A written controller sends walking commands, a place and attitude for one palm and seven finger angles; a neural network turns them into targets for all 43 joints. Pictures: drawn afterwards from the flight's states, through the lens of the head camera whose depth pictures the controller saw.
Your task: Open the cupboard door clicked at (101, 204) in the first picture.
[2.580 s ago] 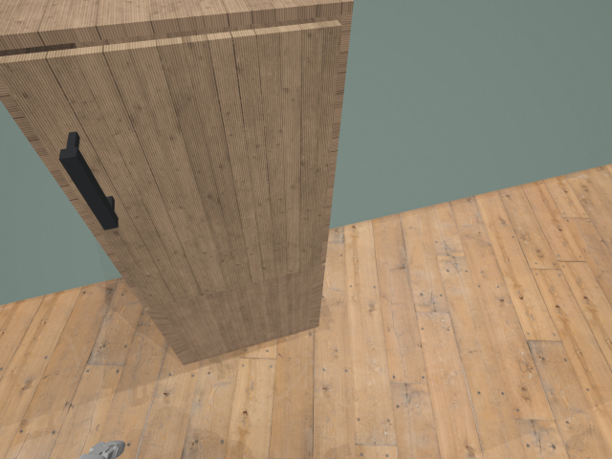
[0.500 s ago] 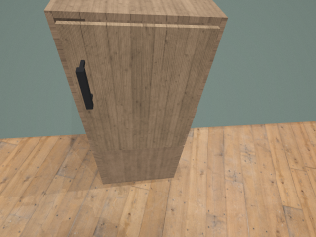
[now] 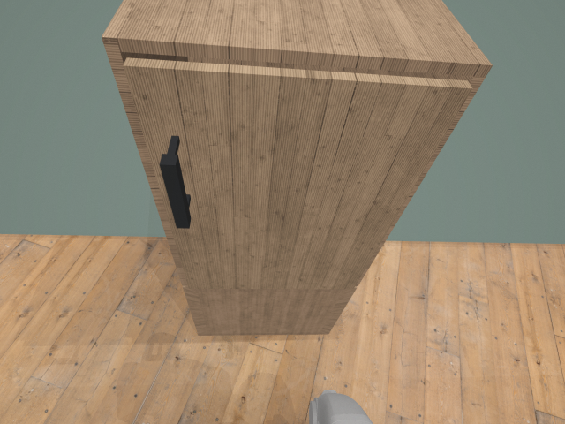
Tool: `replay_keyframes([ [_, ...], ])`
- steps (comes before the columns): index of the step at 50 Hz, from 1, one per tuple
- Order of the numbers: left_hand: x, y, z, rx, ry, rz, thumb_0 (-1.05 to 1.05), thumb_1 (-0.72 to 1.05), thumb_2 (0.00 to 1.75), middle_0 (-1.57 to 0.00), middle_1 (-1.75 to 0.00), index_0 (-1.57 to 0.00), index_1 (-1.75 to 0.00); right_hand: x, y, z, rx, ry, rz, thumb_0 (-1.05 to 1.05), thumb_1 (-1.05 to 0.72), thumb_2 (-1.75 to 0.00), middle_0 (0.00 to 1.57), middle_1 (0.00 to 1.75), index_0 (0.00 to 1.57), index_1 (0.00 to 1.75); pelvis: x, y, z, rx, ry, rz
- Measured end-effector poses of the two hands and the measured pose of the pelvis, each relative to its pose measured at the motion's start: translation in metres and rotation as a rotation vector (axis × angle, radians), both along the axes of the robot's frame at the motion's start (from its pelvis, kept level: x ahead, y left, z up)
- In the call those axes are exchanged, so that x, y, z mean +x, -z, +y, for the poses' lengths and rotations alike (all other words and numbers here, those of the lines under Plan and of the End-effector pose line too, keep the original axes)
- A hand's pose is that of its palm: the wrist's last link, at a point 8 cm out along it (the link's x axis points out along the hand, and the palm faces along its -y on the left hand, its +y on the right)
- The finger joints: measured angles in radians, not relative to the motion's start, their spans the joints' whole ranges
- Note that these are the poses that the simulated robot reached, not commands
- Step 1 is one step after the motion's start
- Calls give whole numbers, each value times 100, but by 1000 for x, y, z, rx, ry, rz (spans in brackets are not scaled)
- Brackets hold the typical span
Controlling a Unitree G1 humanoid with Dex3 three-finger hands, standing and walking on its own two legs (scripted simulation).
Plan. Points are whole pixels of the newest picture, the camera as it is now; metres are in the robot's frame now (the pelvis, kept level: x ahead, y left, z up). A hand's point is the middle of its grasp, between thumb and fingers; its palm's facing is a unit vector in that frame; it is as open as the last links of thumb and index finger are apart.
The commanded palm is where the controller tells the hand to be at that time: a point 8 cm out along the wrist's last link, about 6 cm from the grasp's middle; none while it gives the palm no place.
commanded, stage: shuffle to correct the standing spot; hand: left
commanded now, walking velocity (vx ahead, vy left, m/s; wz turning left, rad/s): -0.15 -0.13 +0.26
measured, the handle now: (179, 184) +0.43 +0.17 +0.08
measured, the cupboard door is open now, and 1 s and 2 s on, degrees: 0 0 0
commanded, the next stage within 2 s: come to a stop and stand still in 1.80 s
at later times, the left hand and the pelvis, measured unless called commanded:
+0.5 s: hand out of the picture +0.05 +0.08 -0.16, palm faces +0.09 -0.95 -0.29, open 7.3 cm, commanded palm none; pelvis -0.02 -0.12 -0.01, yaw +4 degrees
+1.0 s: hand out of the picture -0.19 +0.12 -0.18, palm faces +0.17 -0.94 -0.29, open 7.3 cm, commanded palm none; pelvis -0.19 -0.10 +0.00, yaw +5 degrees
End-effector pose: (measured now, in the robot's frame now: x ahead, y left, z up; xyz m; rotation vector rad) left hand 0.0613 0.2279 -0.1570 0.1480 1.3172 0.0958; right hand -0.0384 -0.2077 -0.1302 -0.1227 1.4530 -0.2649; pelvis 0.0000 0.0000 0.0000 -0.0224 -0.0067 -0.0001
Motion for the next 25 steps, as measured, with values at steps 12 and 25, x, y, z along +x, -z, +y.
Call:
replay_keyframes([
  [12,59,-13,-59,87,3,-143,0,91,90,-20,-29,-20,-30,46,36,-100,9,-31,7,0,-91,-90,20,30,20,30,23,19,-70,38,-33,5],
  [25,-25,-31,-106,136,-90,-85,0,91,90,-20,-30,-20,-30,104,35,-157,40,-151,-161,0,-91,-90,20,30,20,29,-20,10,-118,77,-70,-4],
])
